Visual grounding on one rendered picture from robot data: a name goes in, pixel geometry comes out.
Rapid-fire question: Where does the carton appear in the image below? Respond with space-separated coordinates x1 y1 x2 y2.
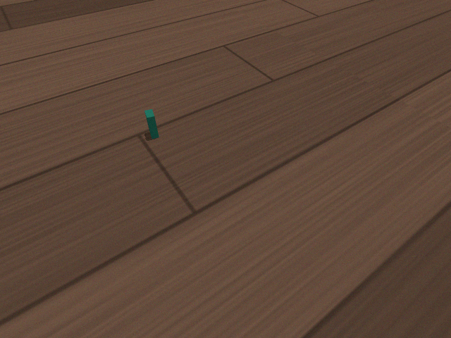
144 109 159 139

